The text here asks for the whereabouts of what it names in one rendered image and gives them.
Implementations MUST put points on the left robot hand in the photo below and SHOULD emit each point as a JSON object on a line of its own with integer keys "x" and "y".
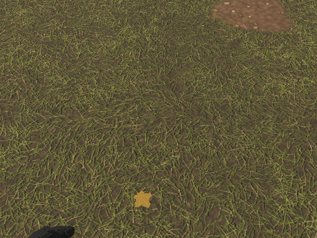
{"x": 53, "y": 232}

